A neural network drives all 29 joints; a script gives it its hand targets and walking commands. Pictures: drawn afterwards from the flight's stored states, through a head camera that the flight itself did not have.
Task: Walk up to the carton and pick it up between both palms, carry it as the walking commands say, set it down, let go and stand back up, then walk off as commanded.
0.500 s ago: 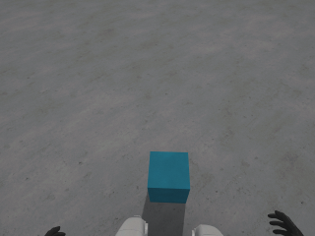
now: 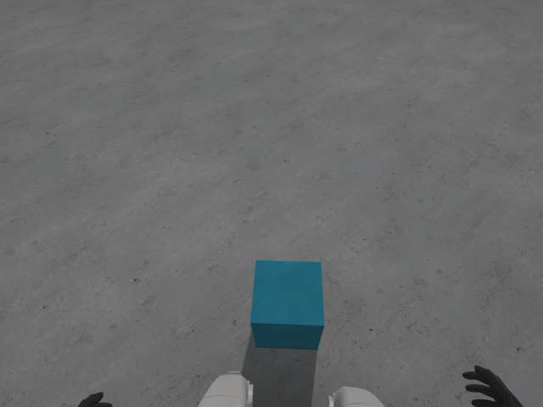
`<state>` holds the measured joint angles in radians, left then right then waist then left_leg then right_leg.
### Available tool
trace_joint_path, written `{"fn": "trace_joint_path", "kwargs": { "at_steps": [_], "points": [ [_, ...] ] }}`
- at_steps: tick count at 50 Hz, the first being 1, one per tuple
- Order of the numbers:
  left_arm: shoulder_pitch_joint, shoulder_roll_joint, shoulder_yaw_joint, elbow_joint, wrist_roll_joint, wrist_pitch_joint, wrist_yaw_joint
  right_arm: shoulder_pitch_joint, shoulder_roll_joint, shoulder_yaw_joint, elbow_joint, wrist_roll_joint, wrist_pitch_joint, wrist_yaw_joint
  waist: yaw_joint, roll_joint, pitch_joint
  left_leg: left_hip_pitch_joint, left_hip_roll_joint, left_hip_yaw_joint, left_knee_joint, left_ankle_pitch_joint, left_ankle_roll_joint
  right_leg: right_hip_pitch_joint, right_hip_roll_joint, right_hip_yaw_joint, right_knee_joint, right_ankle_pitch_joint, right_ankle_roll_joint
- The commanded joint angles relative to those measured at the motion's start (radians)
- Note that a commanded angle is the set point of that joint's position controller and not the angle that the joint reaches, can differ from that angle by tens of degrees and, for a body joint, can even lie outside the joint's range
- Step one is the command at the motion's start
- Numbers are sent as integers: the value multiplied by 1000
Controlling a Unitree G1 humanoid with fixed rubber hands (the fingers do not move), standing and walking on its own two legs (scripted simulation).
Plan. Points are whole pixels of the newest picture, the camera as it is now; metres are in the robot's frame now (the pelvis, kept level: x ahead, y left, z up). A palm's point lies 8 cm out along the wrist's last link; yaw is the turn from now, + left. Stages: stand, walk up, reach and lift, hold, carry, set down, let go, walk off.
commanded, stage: walk up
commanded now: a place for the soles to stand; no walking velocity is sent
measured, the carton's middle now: (287, 306) +0.48 +0.00 -0.59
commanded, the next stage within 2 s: reach and lift in 0.10 s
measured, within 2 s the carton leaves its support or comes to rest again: neither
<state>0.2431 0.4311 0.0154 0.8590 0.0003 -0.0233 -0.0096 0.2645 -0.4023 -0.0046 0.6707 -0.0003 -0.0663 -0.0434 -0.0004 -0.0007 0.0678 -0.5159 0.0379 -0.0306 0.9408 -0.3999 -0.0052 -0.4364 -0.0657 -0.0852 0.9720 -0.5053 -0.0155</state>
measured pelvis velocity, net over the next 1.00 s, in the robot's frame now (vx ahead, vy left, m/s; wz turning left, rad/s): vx -0.02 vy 0.01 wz -0.04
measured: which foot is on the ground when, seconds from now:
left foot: down 0.00-1.00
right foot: down 0.00-1.00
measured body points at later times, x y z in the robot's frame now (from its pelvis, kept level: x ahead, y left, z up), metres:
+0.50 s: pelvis -0.01 +0.01 -0.01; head +0.14 +0.00 +0.42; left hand +0.20 +0.30 -0.11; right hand +0.18 -0.30 -0.11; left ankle +0.06 +0.15 -0.68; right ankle +0.01 -0.11 -0.68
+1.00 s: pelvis -0.02 +0.01 -0.04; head +0.19 -0.01 +0.36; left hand +0.33 +0.25 -0.14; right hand +0.32 -0.27 -0.14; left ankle +0.06 +0.15 -0.68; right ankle +0.01 -0.11 -0.68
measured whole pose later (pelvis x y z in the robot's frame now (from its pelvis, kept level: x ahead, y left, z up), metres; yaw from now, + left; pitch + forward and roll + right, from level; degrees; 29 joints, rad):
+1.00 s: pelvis -0.02 +0.01 -0.04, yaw -2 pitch +24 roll +2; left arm -0.37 0.36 0.08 0.60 -0.06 0.11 0.01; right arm -0.44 -0.40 -0.05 0.66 -0.01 0.09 0.00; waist 0.00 -0.02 0.07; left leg -1.13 0.01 -0.01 1.03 -0.33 -0.04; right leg -1.10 -0.06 -0.01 1.12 -0.44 0.01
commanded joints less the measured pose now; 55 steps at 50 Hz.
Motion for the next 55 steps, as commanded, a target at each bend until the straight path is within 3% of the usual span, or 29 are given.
{"fn": "trace_joint_path", "kwargs": {
  "at_steps": [1, 3, 4, 5, 6, 7, 9, 10, 12, 13, 16, 19, 21, 25, 26, 28, 33, 39, 40, 41, 43, 44, 45, 49, 50, 51, 52, 53, 55],
  "points": [
    [-112, 230, 75, -91, 18, -2, -6, 25, -281, -100, 76, -25, -21, -10, -26, 28, -38, 163, 49, -153, -267, 88, 117, -120, -68, 134, -207, 133, -61],
    [-67, 214, 81, -75, 9, 4, -2, 19, -318, -102, 65, -25, -27, -11, 8, 86, -63, 117, 157, -336, -338, 50, 183, -63, -26, 93, -97, 141, -36],
    [-64, 223, 85, -72, 17, 2, -2, -18, -313, -98, 74, -18, -22, -17, 21, 88, -51, 56, 139, -330, -321, 79, 180, -30, -28, 110, -147, 111, -46],
    [-46, 228, 86, -61, 13, 3, -1, -51, -314, -98, 70, -22, -16, -13, 31, 45, -46, 22, 119, -276, -310, 51, 161, 28, -30, 113, -190, 128, -49],
    [-251, -11, 158, -412, 13, 0, 6, -310, -75, -196, -281, -30, 47, 46, 59, 54, 216, -71, -48, 42, -240, -78, -10, -226, 133, -44, -283, 1, -27],
    [-296, 15, 165, -537, 16, 24, -13, -290, -80, -220, -269, -50, 69, 53, 28, 41, 151, 101, -78, 125, -239, -95, -52, -292, 109, -29, -336, -107, -2],
    [-251, 77, 222, -432, 78, 68, -25, -229, -56, -194, -236, -87, 86, 60, -7, -154, 165, 300, -145, 165, -94, -24, -65, -501, 37, 48, -451, -263, -12],
    [-185, 69, 235, -406, 103, 82, -43, -162, -74, -180, -209, -116, 84, 48, 10, -175, 218, 341, -165, 167, -58, -2, -83, -547, 12, 58, -479, -323, -49],
    [-180, 102, 252, -422, 100, 100, -45, -154, -67, -203, -252, -107, 86, 42, -21, -253, 98, 310, -136, 127, -54, 50, -73, -469, 6, 69, -452, -184, -30],
    [-185, 100, 249, -394, 87, 109, -35, -185, -82, -244, -231, -152, 93, 36, -17, -115, 30, 273, -112, 129, -117, 23, -71, -343, 44, 41, -414, -123, -24],
    [-231, 99, 274, -388, 75, 73, -28, -370, -65, -195, -252, -83, 61, 48, 39, -44, -64, 43, -75, 115, -86, 67, -60, -237, 73, 68, -285, 41, 20],
    [-304, 55, 245, -427, 42, 47, -14, -407, -52, -207, -277, -68, 44, 49, 33, -49, -126, 52, -66, 84, -97, 141, -50, -223, 94, 59, -241, 119, 35],
    [-301, 60, 234, -404, -14, 41, -11, -352, -55, -210, -216, -66, 57, 45, -7, -138, -221, 31, -70, 83, -70, 225, -18, -139, 106, 62, -192, 263, 45],
    [-292, -6, 190, -420, -42, 33, 12, -396, -97, -208, -232, -36, 37, 48, 25, -34, -393, 34, -68, 57, -9, 400, -24, -168, 115, 47, -87, 392, 28],
    [-306, 0, 170, -388, -51, 24, 16, -393, -59, -181, -225, -20, 33, 41, 0, -106, -371, 16, -61, 61, -22, 380, -1, -146, 120, 33, -83, 415, 53],
    [-373, -44, 132, -463, -93, 29, 42, -423, -134, -232, -155, -33, 36, 51, -35, 10, -500, 9, -50, 18, 20, 521, -40, -200, 122, 40, 2, 455, 39],
    [-333, 2, 214, -392, -70, 41, 44, -419, -98, -182, -129, 33, 51, 43, 17, -35, -637, -19, -77, 41, 54, 657, -24, -168, 115, 57, 0, 635, 52],
    [-594, -17, 196, -390, -99, 78, 46, -669, -51, -148, -137, 87, 94, 45, 28, -43, -605, -193, -73, 49, 40, 406, -11, -356, 113, 65, -28, 424, 61],
    [-670, -60, 146, -421, -157, 89, 44, -684, -43, -165, -82, 73, 113, 48, -38, -74, -615, -208, -73, 39, 35, 383, -9, -332, 110, 71, -20, 426, 49],
    [-635, 44, 236, -468, -124, 84, 40, -672, -108, -183, -117, 80, 108, 44, 14, -27, -717, -195, -83, 67, 68, 425, -25, -268, 106, 82, -24, 475, 49],
    [-761, 26, 197, -423, -145, 94, 41, -799, -99, -184, -145, 87, 120, 40, -18, -66, -695, -257, -77, 54, 51, 325, -5, -324, 113, 59, -2, 391, 57],
    [-748, 22, 232, -462, -115, 103, 40, -851, -77, -170, -188, 123, 133, 35, 41, -24, -782, -241, -78, 54, 60, 401, -14, -271, 109, 101, -16, 464, 62],
    [-797, 41, 235, -403, -131, 114, 41, -880, -52, -154, -160, 124, 145, 32, 42, -114, -760, -272, -90, 60, 53, 332, 10, -271, 102, 78, -9, 408, 81],
    [-887, 12, 226, -345, -121, 130, 43, -978, -90, -213, -104, 95, 165, 39, 35, -32, -751, -274, -78, 49, 67, 336, -3, -380, 118, 75, 13, 368, 57],
    [-892, 13, 223, -331, -127, 137, 39, -950, -34, -162, -76, 114, 183, 26, 37, -115, -803, -337, -79, 55, 54, 361, 11, -287, 108, 82, -5, 450, 69],
    [-965, 28, 230, -316, -121, 145, 37, -976, -32, -176, -7, 133, 190, 25, 29, -19, -768, -325, -85, 58, 59, 295, 0, -376, 108, 99, -8, 379, 64],
    [-965, 0, 207, -263, -121, 149, 36, -1017, 6, -127, -5, 130, 195, 24, 53, -141, -738, -434, -85, 53, 59, 318, 7, -358, 108, 92, 4, 437, 81],
    [-992, -56, 177, -247, -146, 147, 28, -1014, -6, -180, -2, 133, 194, 30, 8, -33, -784, -405, -81, 48, 55, 359, -5, -375, 115, 92, 8, 486, 61],
    [-1041, 27, 241, -268, -131, 128, 37, -1103, -38, -172, -32, 118, 191, 20, 64, -53, -875, -318, -95, 59, 57, 393, 0, -374, 120, 72, 15, 450, 67]
  ]
}}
